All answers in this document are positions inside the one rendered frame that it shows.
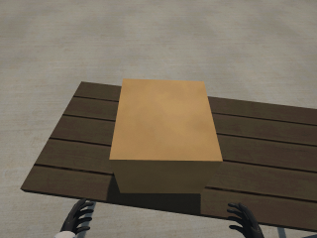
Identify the right robot hand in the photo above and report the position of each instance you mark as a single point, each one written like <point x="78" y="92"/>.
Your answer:
<point x="251" y="228"/>

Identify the carton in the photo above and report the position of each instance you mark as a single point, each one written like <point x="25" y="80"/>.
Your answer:
<point x="164" y="139"/>

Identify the table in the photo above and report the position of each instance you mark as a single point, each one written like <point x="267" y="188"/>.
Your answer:
<point x="269" y="154"/>

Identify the left robot hand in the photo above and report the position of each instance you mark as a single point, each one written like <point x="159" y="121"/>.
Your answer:
<point x="72" y="220"/>

